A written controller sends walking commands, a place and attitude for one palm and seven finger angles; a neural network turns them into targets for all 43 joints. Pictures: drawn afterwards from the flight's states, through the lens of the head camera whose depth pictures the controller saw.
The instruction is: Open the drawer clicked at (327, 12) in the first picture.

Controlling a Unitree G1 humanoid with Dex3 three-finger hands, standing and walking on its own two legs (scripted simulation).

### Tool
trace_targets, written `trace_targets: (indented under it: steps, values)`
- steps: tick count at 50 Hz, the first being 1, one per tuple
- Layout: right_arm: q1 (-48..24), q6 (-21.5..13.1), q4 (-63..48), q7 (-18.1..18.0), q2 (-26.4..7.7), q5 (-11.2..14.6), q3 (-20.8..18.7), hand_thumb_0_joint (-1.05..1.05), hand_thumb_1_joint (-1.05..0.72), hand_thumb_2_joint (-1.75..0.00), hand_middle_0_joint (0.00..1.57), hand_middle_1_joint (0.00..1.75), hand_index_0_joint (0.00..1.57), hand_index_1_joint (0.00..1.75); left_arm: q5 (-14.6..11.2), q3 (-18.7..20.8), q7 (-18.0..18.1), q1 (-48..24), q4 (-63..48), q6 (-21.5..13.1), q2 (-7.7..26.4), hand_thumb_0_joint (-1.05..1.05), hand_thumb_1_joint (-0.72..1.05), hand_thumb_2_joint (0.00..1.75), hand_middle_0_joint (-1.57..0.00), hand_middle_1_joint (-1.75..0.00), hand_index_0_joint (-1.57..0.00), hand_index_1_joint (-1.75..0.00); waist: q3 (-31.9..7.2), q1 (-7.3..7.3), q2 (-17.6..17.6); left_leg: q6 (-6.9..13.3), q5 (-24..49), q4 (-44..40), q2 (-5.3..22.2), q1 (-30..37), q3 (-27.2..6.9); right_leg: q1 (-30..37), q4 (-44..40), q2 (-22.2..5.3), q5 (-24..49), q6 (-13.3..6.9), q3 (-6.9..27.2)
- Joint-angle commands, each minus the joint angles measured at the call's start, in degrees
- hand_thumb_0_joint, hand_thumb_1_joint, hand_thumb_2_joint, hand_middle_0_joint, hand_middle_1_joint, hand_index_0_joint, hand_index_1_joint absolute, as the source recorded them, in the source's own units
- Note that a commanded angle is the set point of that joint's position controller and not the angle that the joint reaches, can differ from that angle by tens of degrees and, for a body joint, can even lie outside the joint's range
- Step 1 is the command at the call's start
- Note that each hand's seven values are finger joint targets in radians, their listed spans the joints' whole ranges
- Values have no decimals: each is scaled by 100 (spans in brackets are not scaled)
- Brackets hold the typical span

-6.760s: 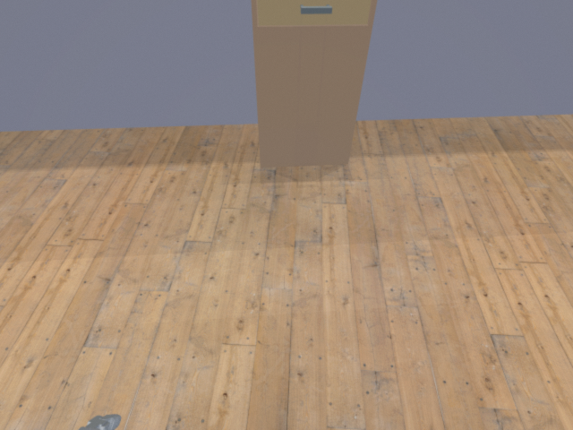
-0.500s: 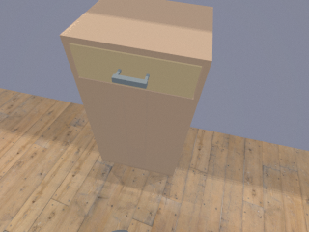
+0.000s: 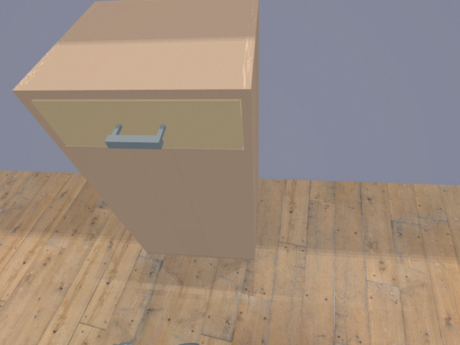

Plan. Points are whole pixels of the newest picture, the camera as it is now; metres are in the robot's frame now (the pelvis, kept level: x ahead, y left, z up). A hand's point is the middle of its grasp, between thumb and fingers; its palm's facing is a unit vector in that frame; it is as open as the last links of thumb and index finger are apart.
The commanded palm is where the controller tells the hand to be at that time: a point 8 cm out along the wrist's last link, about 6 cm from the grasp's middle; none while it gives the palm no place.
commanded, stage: come to a stop and stand still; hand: left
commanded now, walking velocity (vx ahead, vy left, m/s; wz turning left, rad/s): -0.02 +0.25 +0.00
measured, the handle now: (137, 135) +0.52 +0.23 +0.05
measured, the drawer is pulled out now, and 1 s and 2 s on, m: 0.00 0.00 0.00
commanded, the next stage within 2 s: look again from close up in 1.36 s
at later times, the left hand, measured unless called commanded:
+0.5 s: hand out of the picture -0.07 +0.22 -0.16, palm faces +0.12 -0.96 -0.25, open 7.4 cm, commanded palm none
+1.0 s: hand out of the picture +0.04 +0.20 -0.16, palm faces +0.01 -0.97 -0.23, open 7.3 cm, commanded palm none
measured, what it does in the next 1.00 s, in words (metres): steps on the spot: left foot, then right foot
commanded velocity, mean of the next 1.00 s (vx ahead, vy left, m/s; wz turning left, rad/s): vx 0.04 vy -0.01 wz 0.00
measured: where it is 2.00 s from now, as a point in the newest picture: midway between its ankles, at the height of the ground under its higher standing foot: outside the picture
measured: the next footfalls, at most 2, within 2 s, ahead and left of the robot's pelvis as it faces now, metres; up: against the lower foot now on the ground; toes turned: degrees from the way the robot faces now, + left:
left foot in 0.54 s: +0.02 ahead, +0.15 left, +0.00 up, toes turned -7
right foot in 0.92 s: +0.01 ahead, -0.08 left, +0.00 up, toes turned -2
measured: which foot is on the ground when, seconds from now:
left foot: up 0.00-0.52, down 0.54-1.00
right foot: down 0.00-0.54, up 0.56-0.90, down 0.92-1.00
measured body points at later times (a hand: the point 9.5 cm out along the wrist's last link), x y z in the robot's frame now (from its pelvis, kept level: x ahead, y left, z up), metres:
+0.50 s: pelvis -0.05 +0.02 +0.01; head -0.04 +0.02 +0.46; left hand -0.07 +0.27 -0.14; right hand +0.03 -0.23 -0.14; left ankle -0.09 +0.16 -0.71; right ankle +0.01 -0.09 -0.73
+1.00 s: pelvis -0.01 +0.02 +0.01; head +0.03 +0.00 +0.45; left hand +0.04 +0.25 -0.14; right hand -0.08 -0.19 -0.16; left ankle -0.09 +0.15 -0.73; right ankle -0.03 -0.08 -0.73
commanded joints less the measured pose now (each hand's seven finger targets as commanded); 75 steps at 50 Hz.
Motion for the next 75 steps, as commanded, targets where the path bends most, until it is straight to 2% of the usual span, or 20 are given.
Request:
trace_targets:
  steps: [1,6,16,20,24,25,26,27,29,32,36,41,44,46,48,49,58,72,73,75]
  values:
    - [214,-2,-235,42,-395,-23,-91,0,-90,-90,20,30,20,30,-20,266,112,404,-171,-69,1067,0,90,90,-20,-30,-20,-30,-652,201,-1240,-61,38,2054,-109,-803,-662,886,-1295,-1744,4367,-736,1420]
    - [109,69,-295,128,-522,-54,-106,0,-90,-90,20,30,20,30,-36,302,152,713,-113,-120,1077,0,90,90,-20,-30,-20,-30,-768,348,-1091,-246,713,2224,-165,-1151,-749,1353,-1402,-1719,3998,-546,1262]
    - [-1,39,-382,239,-555,-62,-41,0,-90,-90,20,30,20,30,62,312,42,713,-114,-57,1152,0,90,90,-20,-30,-20,-30,-363,350,-1450,-146,868,820,-68,-506,-461,415,-2420,-1458,-430,-375,1497]
    - [42,-88,-417,233,-437,-27,30,0,-90,-90,20,30,20,30,108,335,5,741,-41,-44,1241,0,90,90,-20,-30,-20,-30,-389,378,-1564,-8,447,-347,-161,83,-183,242,-2663,-1411,-946,-477,1583]
    - [944,-297,-59,136,-252,2,151,0,-90,-90,20,30,20,30,9,263,-9,579,138,-9,1055,0,90,90,-20,-30,-20,-30,-622,-17,-1118,120,1355,-2485,-276,1717,-5,-354,-2117,-851,-949,-97,1060]
    - [1079,-362,13,88,-446,-14,141,0,-90,-90,20,30,20,30,-57,180,-29,640,163,3,837,0,90,90,-20,-30,-20,-30,-567,-43,-335,161,1214,-2874,65,1922,-399,-664,-1532,-547,-915,81,763]
    - [1024,-407,-39,59,-784,-84,86,0,-90,-90,20,30,20,30,-108,98,-57,794,172,14,475,0,90,90,-20,-30,-20,-30,-347,-19,915,425,-34,-3609,1057,1367,-1813,-955,-565,-99,-663,266,330]
    - [617,-357,-243,37,-1027,-66,78,0,-90,-90,20,30,20,30,-61,64,-56,781,145,31,366,0,90,90,-20,-30,-20,-30,58,92,1313,623,-739,-4101,1668,524,-2417,-946,-49,-14,-739,301,167]
    - [159,-379,-297,-13,-846,-116,168,0,-90,-90,20,30,20,30,39,100,-102,715,307,70,409,0,90,90,-20,-30,-20,-30,420,187,918,750,-1031,-4377,1470,-371,-2267,-532,710,-24,-397,324,435]
    - [360,-449,-131,-103,-603,-59,248,0,-90,-90,20,30,20,30,29,134,-179,963,534,61,475,0,90,90,-20,-30,-20,-30,490,253,729,568,430,-3996,1033,325,-1491,-1020,1365,44,32,372,542]
    - [1131,-509,137,-200,-590,-85,201,0,-90,-90,20,30,20,30,30,152,-189,707,435,52,471,0,90,90,-20,-30,-20,-30,83,14,472,820,3165,-3370,1266,1562,-1379,-1554,1696,3,-109,490,537]
    - [1301,-509,364,-214,-491,-106,175,0,-90,-90,20,30,20,30,-89,47,-142,294,350,-44,205,0,90,90,-20,-30,-20,-30,-401,-114,780,1004,5452,-2565,1140,2050,-1031,-706,266,22,-591,403,224]
    - [1268,-486,447,-191,-448,-48,142,0,-90,-90,20,30,20,30,-110,65,-117,588,507,-115,230,0,90,90,-20,-30,-20,-30,-555,60,590,690,5070,-2124,855,1682,-905,349,-1206,113,694,332,45]
    - [1340,-523,423,-148,-108,41,204,0,-90,-90,20,30,20,30,-102,113,-30,1062,738,-193,574,0,90,90,-20,-30,-20,-30,-971,181,-252,254,3252,-1693,487,348,-515,2186,-1242,-682,3013,122,796]
    - [1199,-482,395,-111,139,42,263,0,-90,-90,20,30,20,30,-113,85,30,1114,813,-195,757,0,90,90,-20,-30,-20,-30,-810,200,-905,84,887,-1751,108,-36,-226,2163,-1144,-1452,4118,-361,1099]
    - [1190,-419,430,-132,130,6,252,0,-90,-90,20,30,20,30,-107,108,53,1051,820,-218,737,0,90,90,-20,-30,-20,-30,-843,186,-1585,58,682,-1539,168,131,-189,2006,-1225,-1289,4375,-443,1090]
    - [1075,-408,717,-133,54,-23,266,0,-90,-90,20,30,20,30,-128,3,91,614,705,-154,374,0,90,90,-20,-30,-20,-30,-243,83,-84,96,3414,-2132,477,1131,-185,1034,-1208,-499,3246,12,407]
    - [685,-385,532,-145,-210,-2,297,0,-90,-90,20,30,20,30,-108,-45,79,845,759,-159,497,0,90,90,-20,-30,-20,-30,-350,85,-329,132,3136,-2403,506,1488,-174,1114,-1486,-458,2901,48,459]
    - [-55,-445,46,-53,-470,51,212,0,-90,-90,20,30,20,30,-16,52,331,1661,980,-332,790,0,90,90,-20,-30,-20,-30,114,480,-1126,28,1937,-557,244,134,258,1160,-1370,-917,6270,678,1159]
    - [116,-403,-272,-19,-157,39,226,0,-90,-90,20,30,20,30,37,-1,284,1653,675,-454,785,0,90,90,-20,-30,-20,-30,-480,187,-694,254,426,211,23,-481,-314,1907,-1057,-1303,7583,112,1112]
